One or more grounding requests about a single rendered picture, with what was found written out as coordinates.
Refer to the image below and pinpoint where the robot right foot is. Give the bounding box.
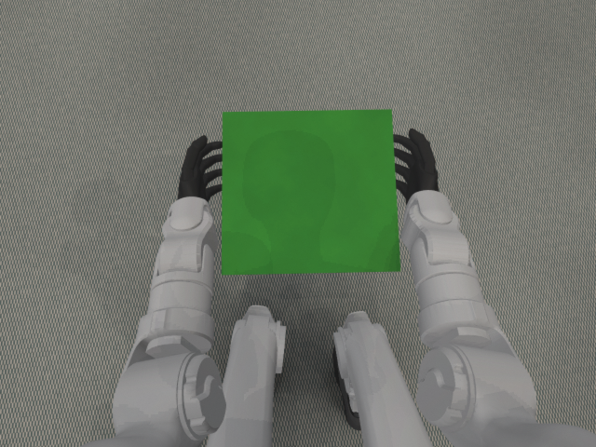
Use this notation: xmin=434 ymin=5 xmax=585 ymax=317
xmin=332 ymin=346 xmax=361 ymax=430

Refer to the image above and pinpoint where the carton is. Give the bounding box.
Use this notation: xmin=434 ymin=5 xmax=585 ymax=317
xmin=222 ymin=109 xmax=400 ymax=275

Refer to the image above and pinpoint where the robot right shin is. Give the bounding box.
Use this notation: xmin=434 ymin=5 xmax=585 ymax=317
xmin=343 ymin=311 xmax=389 ymax=413

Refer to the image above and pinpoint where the robot right hand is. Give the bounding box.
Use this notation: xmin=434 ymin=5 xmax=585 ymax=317
xmin=393 ymin=129 xmax=439 ymax=206

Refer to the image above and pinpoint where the left robot upper arm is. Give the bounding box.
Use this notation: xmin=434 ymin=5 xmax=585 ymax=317
xmin=80 ymin=351 xmax=226 ymax=447

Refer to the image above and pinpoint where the right robot forearm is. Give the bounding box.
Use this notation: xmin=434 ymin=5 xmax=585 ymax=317
xmin=400 ymin=190 xmax=536 ymax=397

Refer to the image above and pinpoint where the right robot upper arm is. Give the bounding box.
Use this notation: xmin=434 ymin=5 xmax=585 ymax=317
xmin=416 ymin=344 xmax=596 ymax=447

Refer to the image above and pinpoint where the robot left hand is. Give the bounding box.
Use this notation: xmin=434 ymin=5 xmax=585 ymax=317
xmin=178 ymin=135 xmax=223 ymax=202

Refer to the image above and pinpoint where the left robot forearm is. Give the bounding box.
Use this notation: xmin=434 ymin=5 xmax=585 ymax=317
xmin=113 ymin=196 xmax=219 ymax=427

